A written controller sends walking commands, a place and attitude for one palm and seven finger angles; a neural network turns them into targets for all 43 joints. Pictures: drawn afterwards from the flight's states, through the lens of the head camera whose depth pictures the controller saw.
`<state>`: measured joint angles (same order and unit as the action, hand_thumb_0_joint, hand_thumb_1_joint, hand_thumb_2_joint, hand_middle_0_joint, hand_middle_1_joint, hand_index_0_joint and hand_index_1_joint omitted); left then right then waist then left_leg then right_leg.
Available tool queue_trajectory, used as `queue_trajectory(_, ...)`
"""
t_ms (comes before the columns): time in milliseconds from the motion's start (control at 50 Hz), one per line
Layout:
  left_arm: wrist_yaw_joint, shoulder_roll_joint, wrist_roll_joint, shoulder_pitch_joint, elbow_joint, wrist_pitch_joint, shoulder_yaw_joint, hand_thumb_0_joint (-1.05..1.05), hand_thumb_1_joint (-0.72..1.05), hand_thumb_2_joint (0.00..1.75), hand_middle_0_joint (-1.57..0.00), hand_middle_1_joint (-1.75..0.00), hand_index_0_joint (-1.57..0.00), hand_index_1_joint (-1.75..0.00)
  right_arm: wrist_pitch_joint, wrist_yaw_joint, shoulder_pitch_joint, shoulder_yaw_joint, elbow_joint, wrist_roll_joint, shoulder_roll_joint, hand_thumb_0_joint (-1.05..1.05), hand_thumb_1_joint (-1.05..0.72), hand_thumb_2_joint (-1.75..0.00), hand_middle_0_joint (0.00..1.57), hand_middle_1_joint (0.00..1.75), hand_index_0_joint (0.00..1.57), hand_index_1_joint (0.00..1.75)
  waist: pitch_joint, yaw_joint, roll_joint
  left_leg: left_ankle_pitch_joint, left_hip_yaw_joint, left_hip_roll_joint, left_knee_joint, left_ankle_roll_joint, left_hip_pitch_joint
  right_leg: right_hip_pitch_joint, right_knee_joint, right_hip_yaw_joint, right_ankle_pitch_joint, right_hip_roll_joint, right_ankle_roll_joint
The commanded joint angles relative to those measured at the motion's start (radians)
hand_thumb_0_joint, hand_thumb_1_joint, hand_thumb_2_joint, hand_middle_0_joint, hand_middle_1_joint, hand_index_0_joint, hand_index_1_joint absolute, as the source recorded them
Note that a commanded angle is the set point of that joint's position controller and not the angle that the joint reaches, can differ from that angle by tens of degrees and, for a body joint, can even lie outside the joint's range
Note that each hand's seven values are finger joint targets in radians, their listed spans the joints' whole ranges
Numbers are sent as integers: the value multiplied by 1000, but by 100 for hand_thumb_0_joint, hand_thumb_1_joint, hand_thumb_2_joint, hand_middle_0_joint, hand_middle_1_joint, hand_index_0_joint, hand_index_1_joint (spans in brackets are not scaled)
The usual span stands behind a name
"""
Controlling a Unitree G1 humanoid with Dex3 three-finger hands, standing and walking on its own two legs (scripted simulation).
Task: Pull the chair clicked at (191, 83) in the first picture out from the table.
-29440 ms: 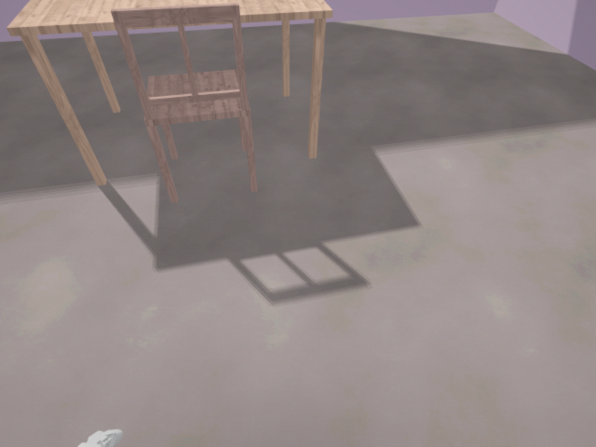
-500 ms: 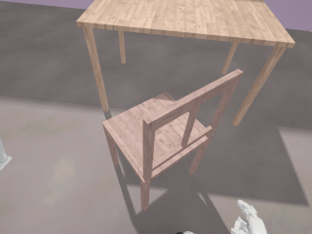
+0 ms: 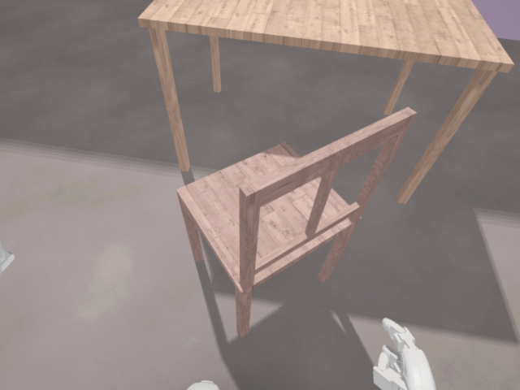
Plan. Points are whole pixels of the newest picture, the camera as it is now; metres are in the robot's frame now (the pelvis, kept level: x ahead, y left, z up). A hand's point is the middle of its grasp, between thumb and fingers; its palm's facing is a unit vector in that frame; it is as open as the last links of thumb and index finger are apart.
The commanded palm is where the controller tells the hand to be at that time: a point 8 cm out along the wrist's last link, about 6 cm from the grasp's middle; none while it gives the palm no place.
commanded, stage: step back with the hand held close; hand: left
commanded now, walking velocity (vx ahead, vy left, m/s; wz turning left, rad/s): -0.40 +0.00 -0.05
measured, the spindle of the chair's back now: (319, 203) +0.51 -0.09 -0.09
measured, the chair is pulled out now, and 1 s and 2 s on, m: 0.45 0.45 0.45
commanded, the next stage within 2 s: stop stepping back and stand still in 0.30 s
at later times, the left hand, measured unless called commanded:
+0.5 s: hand out of the picture +0.11 +0.23 +0.19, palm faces +0.38 -0.73 -0.57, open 7.4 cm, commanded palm +0.05 +0.27 +0.19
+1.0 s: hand out of the picture +0.03 +0.24 +0.19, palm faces +0.49 -0.74 -0.46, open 7.4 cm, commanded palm -0.02 +0.27 +0.19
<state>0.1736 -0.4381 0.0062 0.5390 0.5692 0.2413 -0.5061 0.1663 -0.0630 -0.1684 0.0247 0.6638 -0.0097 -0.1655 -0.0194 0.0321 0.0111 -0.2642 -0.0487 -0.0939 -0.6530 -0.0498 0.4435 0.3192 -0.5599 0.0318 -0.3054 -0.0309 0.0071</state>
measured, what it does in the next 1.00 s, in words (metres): walks backwards: right foot, then left foot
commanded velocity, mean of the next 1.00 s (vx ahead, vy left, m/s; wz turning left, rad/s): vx -0.05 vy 0.04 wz -0.02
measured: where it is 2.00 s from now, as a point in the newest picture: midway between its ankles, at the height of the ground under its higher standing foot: outside the picture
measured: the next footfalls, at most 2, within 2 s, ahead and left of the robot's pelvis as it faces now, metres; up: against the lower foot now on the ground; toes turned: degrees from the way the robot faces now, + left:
right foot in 0.48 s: -0.07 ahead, -0.15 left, +0.00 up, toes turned -3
left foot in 0.74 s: -0.12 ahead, +0.10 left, +0.00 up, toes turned +1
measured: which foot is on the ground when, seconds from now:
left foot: down 0.00-0.48, up 0.50-0.72, down 0.74-1.00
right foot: down 0.00-0.20, up 0.22-0.46, down 0.48-1.00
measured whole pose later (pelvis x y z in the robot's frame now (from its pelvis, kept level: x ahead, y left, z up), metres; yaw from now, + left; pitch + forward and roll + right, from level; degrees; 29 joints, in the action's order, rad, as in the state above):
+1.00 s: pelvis -0.16 -0.03 +0.01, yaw -1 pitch -2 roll +0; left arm 0.17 -0.41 0.01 0.53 0.42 0.22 -0.43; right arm 0.14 -0.07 -0.28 0.02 0.66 0.02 -0.22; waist 0.05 0.01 0.00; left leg -0.41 0.02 -0.03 -0.59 0.03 0.23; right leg 0.30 -0.52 0.06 -0.19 0.03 -0.01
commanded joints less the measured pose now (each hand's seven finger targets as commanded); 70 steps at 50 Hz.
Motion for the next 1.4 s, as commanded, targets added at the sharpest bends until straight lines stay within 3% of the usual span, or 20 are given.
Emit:
queue_trajectory(0, -1, -160, 8, -127, 165, 49, -5, 0, 90, 90, -20, -30, -20, -30, 54, -15, 44, 66, -132, 10, -176, 0, -90, -90, 20, 30, 20, 30, 228, -36, -169, 184, 82, 74, -138, 19, -99, -159, 131, -230, 964, 307, -124)
queue_trajectory(20, -3, -184, 16, -91, 157, 43, -39, 0, 90, 90, -20, -30, -20, -30, 50, -16, 62, 74, -146, 14, -169, 0, -90, -90, 20, 30, 20, 30, 226, -17, -240, -112, 54, 98, -210, 26, -74, -133, 189, -263, 880, 379, -172)
queue_trajectory(80, 4, -208, 9, 33, 155, 22, -109, 0, 90, 90, -20, -30, -20, -30, 5, -17, 101, 41, -177, 8, -106, 0, -90, -90, 20, 30, 20, 30, 200, -17, -202, -228, 19, 68, -154, 39, 1, -167, 154, -206, 840, 370, -173)
queue_trajectory(140, 8, -201, 17, 73, 219, 35, -113, 0, 90, 90, -20, -30, -20, -30, -21, -37, 129, 25, -187, 8, -115, 0, -90, -90, 20, 30, 20, 30, 220, -41, -83, 208, 80, 48, 297, 51, -174, -150, -43, -65, 775, 228, -52)
queue_trajectory(180, 3, -202, 17, 74, 301, 64, -108, 0, 90, 90, -20, -30, -20, -30, -8, -34, 97, 51, -203, 5, -137, 0, -90, -90, 20, 30, 20, 30, 281, -23, 225, 857, -159, -236, 269, 141, -401, 112, -265, -22, 17, 83, 9)
queue_trajectory(240, -4, -189, 42, 106, 251, 85, -113, 0, 90, 90, -20, -30, -20, -30, 51, -11, 66, 65, -173, 4, -139, 0, -90, -90, 20, 30, 20, 30, 234, -21, 258, 853, -105, -291, 249, 223, -367, 242, -580, -103, -259, 46, -4)
queue_trajectory(320, 1, -198, 29, -12, 281, 64, -103, 0, 90, 90, -20, -30, -20, -30, 69, 8, 40, 63, -145, 13, -162, 0, -90, -90, 20, 30, 20, 30, 158, -29, 269, 704, -31, -219, 237, 164, -309, 108, -287, -51, -117, 73, -22)
queue_trajectory(420, -10, -161, 43, 99, 130, 12, -87, 0, 90, 90, -20, -30, -20, -30, 57, 19, 30, 44, -192, 36, -177, 0, -90, -90, 20, 30, 20, 30, 107, -13, 217, -74, 0, -151, 209, 113, -66, -132, 67, 9, 47, 76, 1)
queue_trajectory(460, -9, -190, 36, 76, 100, 8, -84, 0, 90, 90, -20, -30, -20, -30, 40, 18, 11, 37, -197, 37, -151, 0, -90, -90, 20, 30, 20, 30, 73, -28, -49, -279, 105, -5, -22, 48, -32, -96, 271, -86, 59, 170, -26)
queue_trajectory(480, -4, -228, 36, 39, 88, 5, -94, 0, 90, 90, -20, -30, -20, -30, 33, 16, 17, 28, -199, 39, -125, 0, -90, -90, 20, 30, 20, 30, 70, -36, -265, -255, 134, 69, -251, 20, -9, -5, 375, -301, 17, 332, -99)
queue_trajectory(520, -5, -188, 50, -37, 85, -14, -47, 0, 90, 90, -20, -30, -20, -30, 29, 5, 0, 40, -175, 49, -151, 0, -90, -90, 20, 30, 20, 30, 84, -49, -378, -126, 18, 62, -438, 26, -65, 84, 394, -317, -97, 367, -142)
queue_trajectory(660, 18, -181, 15, -25, 108, 8, -36, 0, 90, 90, -20, -30, -20, -30, 28, -27, 26, 7, -178, 16, -151, 0, -90, -90, 20, 30, 20, 30, 27, -46, -18, -159, 91, 69, 251, 94, -222, 19, 282, -150, -202, 246, -69)
queue_trajectory(740, 15, -206, 8, 32, 191, 26, -59, 0, 90, 90, -20, -30, -20, -30, 54, -14, -7, 37, -211, 38, -188, 0, -90, -90, 20, 30, 20, 30, 134, -14, 183, 150, -81, -97, 328, 155, -273, -90, -18, -5, 96, 100, -4)
queue_trajectory(780, 8, -206, 5, 47, 151, 22, -73, 0, 90, 90, -20, -30, -20, -30, 45, -7, 11, 28, -190, 37, -175, 0, -90, -90, 20, 30, 20, 30, 94, -24, 239, -119, -56, -69, 374, 140, -95, -154, 35, -1, -32, 103, 4)
queue_trajectory(920, 11, -159, 8, -110, -18, 17, -20, 0, 90, 90, -20, -30, -20, -30, 36, -10, -25, 34, -150, 27, -175, 0, -90, -90, 20, 30, 20, 30, -47, -50, -189, -264, 90, 77, 64, 97, -122, 70, 366, -253, -403, 230, -84)
queue_trajectory(1040, 14, -118, 3, -157, 26, 8, 29, 0, 90, 90, -20, -30, -20, -30, 30, -11, 23, 10, -167, 30, -179, 0, -90, -90, 20, 30, 20, 30, -14, -40, 181, -380, -142, -82, 431, 158, -94, -44, 30, -36, -104, 66, -6)
queue_trajectory(1160, 9, -169, -4, -127, 108, 14, -17, 0, 90, 90, -20, -30, -20, -30, 38, 5, 38, 7, -172, 16, -151, 0, -90, -90, 20, 30, 20, 30, 21, -30, -23, -96, -4, 28, 253, 103, -91, -155, 195, -144, 76, 121, -26)
queue_trajectory(1180, -142, 43, -71, -136, -705, -157, 391, 0, 90, 90, -20, -30, -20, -30, 23, 76, -6, 76, 76, -9, -285, 0, -90, -90, 20, 30, 20, 30, -33, -84, -47, 112, 8, 44, 23, 88, -70, 1, 18, -106, 405, 201, -66)
queue_trajectory(1220, -174, 118, -51, -92, -730, -241, 394, 0, 90, 90, -20, -30, -20, -30, -70, 76, -102, 44, 54, -6, -156, 0, -90, -90, 20, 30, 20, 30, 65, -72, -76, 4, 28, 57, 21, 61, -155, 46, 88, -114, 164, 217, -76)
queue_trajectory(1380, -159, 89, -32, -242, -1096, -250, 443, 0, 90, 90, -20, -30, -20, -30, -126, 61, -63, 14, 80, -23, -199, 0, -90, -90, 20, 30, 20, 30, 82, -18, -74, 332, -94, 4, 184, 107, -123, -150, 17, -63, 315, 129, -47)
